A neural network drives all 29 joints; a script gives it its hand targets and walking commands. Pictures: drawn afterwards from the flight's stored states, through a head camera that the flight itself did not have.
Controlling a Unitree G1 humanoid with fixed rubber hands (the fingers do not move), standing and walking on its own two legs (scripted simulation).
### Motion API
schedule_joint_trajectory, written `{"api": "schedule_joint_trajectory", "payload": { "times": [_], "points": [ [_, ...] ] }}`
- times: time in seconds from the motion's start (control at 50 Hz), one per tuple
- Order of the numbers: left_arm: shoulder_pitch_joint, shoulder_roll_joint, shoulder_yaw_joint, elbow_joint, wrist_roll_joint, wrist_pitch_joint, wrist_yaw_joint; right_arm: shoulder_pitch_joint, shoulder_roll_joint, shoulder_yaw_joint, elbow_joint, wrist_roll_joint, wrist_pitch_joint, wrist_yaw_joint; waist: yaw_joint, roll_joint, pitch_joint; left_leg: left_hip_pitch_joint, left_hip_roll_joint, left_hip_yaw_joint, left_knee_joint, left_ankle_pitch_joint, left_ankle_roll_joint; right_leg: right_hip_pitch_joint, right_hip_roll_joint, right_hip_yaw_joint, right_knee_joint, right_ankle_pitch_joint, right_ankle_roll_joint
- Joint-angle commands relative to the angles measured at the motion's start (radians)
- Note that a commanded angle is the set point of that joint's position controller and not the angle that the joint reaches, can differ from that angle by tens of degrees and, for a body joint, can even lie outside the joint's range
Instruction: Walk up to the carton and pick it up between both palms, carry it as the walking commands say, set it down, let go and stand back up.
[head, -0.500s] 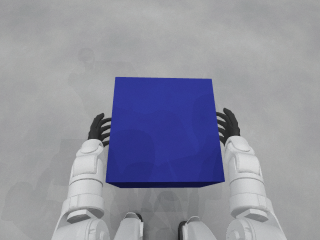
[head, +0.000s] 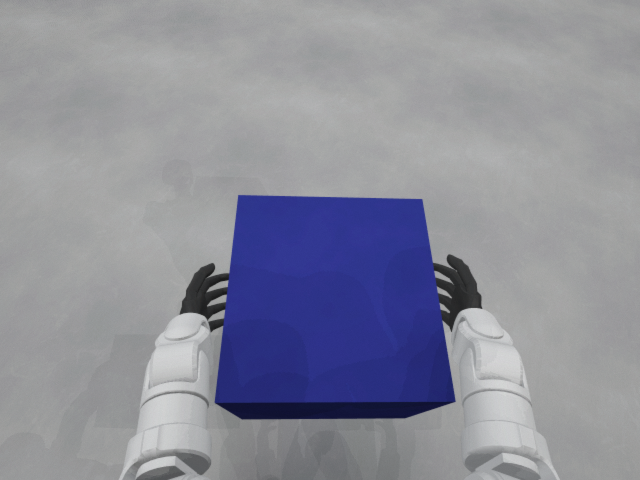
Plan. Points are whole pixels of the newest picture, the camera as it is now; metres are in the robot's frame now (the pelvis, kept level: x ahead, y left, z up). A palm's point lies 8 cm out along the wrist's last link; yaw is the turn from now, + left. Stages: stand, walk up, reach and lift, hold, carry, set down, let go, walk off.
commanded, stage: reach and lift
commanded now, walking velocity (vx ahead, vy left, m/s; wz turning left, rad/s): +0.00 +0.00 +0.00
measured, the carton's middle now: (327, 314) +0.37 +0.00 -0.09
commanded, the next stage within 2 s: hold in 1.44 s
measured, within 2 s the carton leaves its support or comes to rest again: neither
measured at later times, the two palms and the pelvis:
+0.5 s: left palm (190, 319) +0.31 +0.17 +0.04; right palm (496, 313) +0.31 -0.18 +0.05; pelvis +0.01 -0.01 +0.02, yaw +0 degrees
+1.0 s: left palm (182, 315) +0.31 +0.17 +0.06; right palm (502, 307) +0.31 -0.18 +0.08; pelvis +0.02 -0.01 +0.02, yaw +0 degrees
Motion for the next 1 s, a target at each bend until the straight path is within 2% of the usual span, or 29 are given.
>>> {"api": "schedule_joint_trajectory", "payload": {
  "times": [0.0,0.02,0.04,0.06,0.14,0.16,0.18,0.24,0.3,0.32,0.36,0.38,0.42,0.44,0.48,0.5,0.54,0.56,0.6,0.64,0.7,0.72,0.74,0.78,0.82,0.84,0.94,0.96,0.98],
  "points": [
    [-0.462,-0.918,-0.542,-0.097,-0.121,-0.038,-0.322,-0.445,0.838,0.602,0.035,0.083,0.044,0.310,0.019,0.048,-0.519,0.438,-0.090,0.031,-0.090,0.230,0.030,0.222,0.109,0.049,-0.116,0.232,-0.021],
    [-0.483,-0.954,-0.606,-0.161,-0.150,-0.039,-0.320,-0.388,0.870,0.628,0.021,0.093,0.049,0.312,-0.011,0.034,-0.546,0.471,-0.103,0.027,-0.086,0.317,0.027,0.243,0.105,0.056,-0.134,0.315,-0.025],
    [-0.444,-0.954,-0.602,-0.141,-0.178,-0.033,-0.316,-0.471,0.891,0.681,-0.054,0.128,0.054,0.298,0.017,-0.012,-0.603,0.469,-0.110,0.033,-0.096,0.303,0.032,0.347,0.109,0.057,-0.130,0.335,-0.008],
    [-0.420,-0.918,-0.582,-0.152,-0.159,-0.018,-0.312,-0.340,0.859,0.620,0.033,0.084,0.074,0.293,-0.022,0.021,-0.506,0.474,-0.106,0.028,-0.098,0.301,0.026,0.283,0.097,0.067,-0.149,0.322,-0.015],
    [-0.371,-0.898,-0.596,-0.171,-0.153,0.007,-0.299,-0.314,0.865,0.666,0.019,0.119,0.102,0.297,0.028,0.025,-0.420,0.543,-0.095,0.008,-0.154,0.250,0.035,0.293,0.091,0.070,-0.190,0.251,-0.017],
    [-0.411,-0.897,-0.629,-0.228,-0.186,-0.007,-0.297,-0.369,0.894,0.700,-0.025,0.134,0.100,0.290,0.022,-0.063,-0.473,0.560,-0.095,0.005,-0.161,0.295,0.048,0.326,0.114,0.045,-0.180,0.299,0.003],
    [-0.435,-0.899,-0.644,-0.289,-0.197,-0.004,-0.292,-0.350,0.911,0.706,-0.055,0.154,0.105,0.295,0.011,-0.012,-0.521,0.607,-0.105,0.012,-0.141,0.308,0.035,0.344,0.101,0.071,-0.190,0.309,-0.004],
    [-0.305,-0.911,-0.585,-0.153,-0.171,0.048,-0.298,-0.310,0.839,0.674,-0.039,0.123,0.129,0.274,0.009,0.024,-0.364,0.595,-0.095,-0.001,-0.191,0.275,0.033,0.354,0.076,0.071,-0.227,0.260,-0.015],
    [-0.361,-0.870,-0.622,-0.236,-0.169,0.057,-0.295,-0.266,0.812,0.669,-0.087,0.102,0.143,0.267,-0.010,0.057,-0.379,0.622,-0.100,0.001,-0.188,0.305,0.021,0.395,0.077,0.076,-0.236,0.314,-0.015],
    [-0.325,-0.909,-0.584,-0.182,-0.171,0.061,-0.291,-0.342,0.823,0.687,-0.113,0.112,0.149,0.260,0.002,-0.030,-0.310,0.604,-0.104,-0.001,-0.202,0.256,0.034,0.365,0.097,0.059,-0.236,0.263,-0.006],
    [-0.343,-0.887,-0.665,-0.323,-0.203,0.063,-0.290,-0.303,0.853,0.761,-0.178,0.152,0.157,0.259,0.012,0.029,-0.439,0.676,-0.105,0.000,-0.206,0.346,0.028,0.463,0.088,0.061,-0.240,0.361,0.002],
    [-0.324,-0.889,-0.633,-0.245,-0.188,0.085,-0.284,-0.307,0.816,0.723,-0.135,0.144,0.170,0.257,0.006,0.061,-0.300,0.626,-0.109,0.007,-0.214,0.288,0.028,0.410,0.078,0.070,-0.249,0.312,-0.009],
    [-0.365,-0.845,-0.665,-0.362,-0.221,0.078,-0.284,-0.280,0.912,0.779,-0.178,0.172,0.186,0.250,0.053,-0.032,-0.371,0.664,-0.108,0.009,-0.213,0.290,0.043,0.466,0.068,0.073,-0.254,0.326,0.007],
    [-0.283,-0.858,-0.644,-0.285,-0.195,0.099,-0.281,-0.278,0.854,0.772,-0.193,0.158,0.200,0.238,0.033,-0.002,-0.294,0.656,-0.106,0.010,-0.223,0.280,0.035,0.453,0.081,0.070,-0.261,0.306,0.000],
    [-0.343,-0.831,-0.674,-0.381,-0.221,0.105,-0.287,-0.263,0.884,0.770,-0.190,0.158,0.212,0.232,0.018,-0.040,-0.325,0.695,-0.105,0.012,-0.220,0.263,0.040,0.452,0.069,0.084,-0.276,0.288,0.003],
    [-0.315,-0.847,-0.673,-0.326,-0.218,0.138,-0.288,-0.274,0.842,0.776,-0.244,0.177,0.218,0.226,-0.012,0.029,-0.288,0.716,-0.114,0.010,-0.253,0.228,0.030,0.478,0.049,0.082,-0.297,0.269,0.004],
    [-0.414,-0.773,-0.604,-0.303,-0.195,0.148,-0.284,-0.308,0.811,0.678,-0.123,0.139,0.250,0.226,0.001,0.041,-0.128,0.629,-0.108,0.024,-0.264,0.079,0.035,0.396,0.060,0.075,-0.309,0.102,-0.004],
    [-0.399,-0.843,-0.683,-0.359,-0.236,0.148,-0.280,-0.263,0.860,0.725,-0.147,0.159,0.248,0.235,-0.012,0.020,-0.224,0.691,-0.099,0.012,-0.258,0.181,0.026,0.441,0.074,0.074,-0.297,0.192,-0.013],
    [-0.413,-0.812,-0.618,-0.309,-0.204,0.163,-0.280,-0.314,0.834,0.705,-0.147,0.141,0.256,0.240,0.017,0.023,-0.167,0.624,-0.102,0.020,-0.275,0.087,0.030,0.463,0.070,0.067,-0.307,0.111,-0.014],
    [-0.444,-0.849,-0.700,-0.405,-0.245,0.159,-0.284,-0.361,0.875,0.771,-0.210,0.171,0.262,0.237,0.017,-0.021,-0.254,0.666,-0.105,0.020,-0.265,0.108,0.031,0.490,0.081,0.059,-0.306,0.123,-0.007],
    [-0.418,-0.858,-0.696,-0.379,-0.231,0.182,-0.283,-0.319,0.858,0.744,-0.186,0.164,0.273,0.238,0.003,0.048,-0.215,0.680,-0.116,0.033,-0.259,0.165,0.020,0.478,0.069,0.081,-0.320,0.174,-0.004],
    [-0.417,-0.863,-0.718,-0.427,-0.235,0.182,-0.281,-0.309,0.833,0.737,-0.230,0.171,0.270,0.237,-0.037,0.087,-0.266,0.721,-0.112,0.022,-0.255,0.185,0.009,0.495,0.073,0.088,-0.314,0.208,-0.019],
    [-0.408,-0.848,-0.679,-0.372,-0.244,0.196,-0.276,-0.274,0.822,0.712,-0.163,0.151,0.291,0.234,-0.039,0.002,-0.207,0.701,-0.098,0.008,-0.282,0.189,0.019,0.504,0.084,0.064,-0.320,0.221,-0.013],
    [-0.377,-0.867,-0.659,-0.330,-0.236,0.208,-0.276,-0.325,0.780,0.722,-0.220,0.160,0.291,0.233,-0.036,0.053,-0.177,0.707,-0.104,0.025,-0.286,0.181,0.009,0.504,0.075,0.065,-0.331,0.208,-0.017],
    [-0.354,-0.812,-0.633,-0.349,-0.215,0.199,-0.269,-0.328,0.791,0.742,-0.237,0.171,0.288,0.234,0.000,0.023,-0.184,0.686,-0.110,0.028,-0.293,0.180,0.021,0.542,0.066,0.072,-0.340,0.237,0.000],
    [-0.372,-0.815,-0.665,-0.380,-0.231,0.188,-0.279,-0.299,0.816,0.763,-0.229,0.160,0.290,0.233,-0.009,-0.053,-0.213,0.690,-0.104,0.017,-0.283,0.205,0.025,0.540,0.082,0.067,-0.330,0.262,-0.003],
    [-0.345,-0.833,-0.668,-0.385,-0.219,0.208,-0.274,-0.306,0.771,0.748,-0.287,0.161,0.288,0.226,-0.038,0.051,-0.225,0.718,-0.112,0.016,-0.290,0.210,0.013,0.560,0.071,0.069,-0.332,0.280,-0.003],
    [-0.373,-0.811,-0.666,-0.404,-0.230,0.201,-0.274,-0.268,0.789,0.732,-0.221,0.141,0.305,0.215,-0.034,-0.007,-0.219,0.709,-0.108,0.011,-0.291,0.203,0.021,0.569,0.068,0.076,-0.342,0.262,0.008],
    [-0.398,-0.817,-0.666,-0.411,-0.236,0.195,-0.264,-0.272,0.808,0.744,-0.204,0.168,0.293,0.224,-0.029,0.038,-0.217,0.720,-0.106,0.015,-0.289,0.145,0.020,0.534,0.070,0.064,-0.329,0.208,-0.006]
  ]
}}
